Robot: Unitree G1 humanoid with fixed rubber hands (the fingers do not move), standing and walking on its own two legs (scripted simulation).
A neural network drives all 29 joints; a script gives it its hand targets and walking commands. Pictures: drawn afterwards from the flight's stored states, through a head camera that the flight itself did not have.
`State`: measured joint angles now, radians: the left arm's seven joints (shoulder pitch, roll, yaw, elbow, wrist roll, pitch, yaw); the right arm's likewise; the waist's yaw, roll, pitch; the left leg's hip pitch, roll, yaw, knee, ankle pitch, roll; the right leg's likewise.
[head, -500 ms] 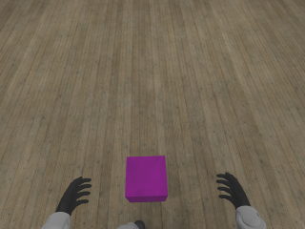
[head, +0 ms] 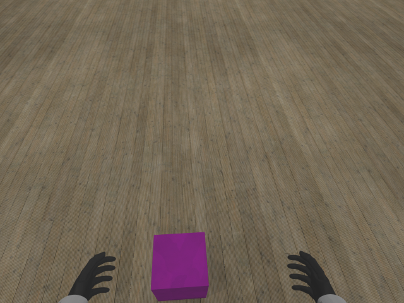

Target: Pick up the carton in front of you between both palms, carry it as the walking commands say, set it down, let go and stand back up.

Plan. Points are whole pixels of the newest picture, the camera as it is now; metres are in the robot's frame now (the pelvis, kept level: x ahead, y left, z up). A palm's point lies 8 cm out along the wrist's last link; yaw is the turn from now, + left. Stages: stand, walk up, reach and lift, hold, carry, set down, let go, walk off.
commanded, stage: let go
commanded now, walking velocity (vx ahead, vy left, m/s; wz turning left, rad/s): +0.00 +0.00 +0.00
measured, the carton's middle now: (180, 267) +0.36 +0.08 -0.65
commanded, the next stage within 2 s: stand in 0.06 s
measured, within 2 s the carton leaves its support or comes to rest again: neither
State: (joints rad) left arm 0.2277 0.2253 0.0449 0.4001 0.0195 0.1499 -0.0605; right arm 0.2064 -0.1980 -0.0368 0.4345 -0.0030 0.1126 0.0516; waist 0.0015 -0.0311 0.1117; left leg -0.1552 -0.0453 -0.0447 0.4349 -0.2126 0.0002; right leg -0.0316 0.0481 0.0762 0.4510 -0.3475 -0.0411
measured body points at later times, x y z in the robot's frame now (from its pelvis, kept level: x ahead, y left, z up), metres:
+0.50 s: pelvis +0.01 +0.03 +0.00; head +0.02 +0.05 +0.45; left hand +0.16 +0.31 -0.11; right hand +0.15 -0.27 -0.08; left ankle +0.02 +0.12 -0.74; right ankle -0.06 -0.09 -0.74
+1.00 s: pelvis +0.00 +0.03 +0.00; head +0.00 +0.05 +0.45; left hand +0.12 +0.33 -0.11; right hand +0.12 -0.28 -0.10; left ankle +0.02 +0.12 -0.74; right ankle -0.06 -0.09 -0.74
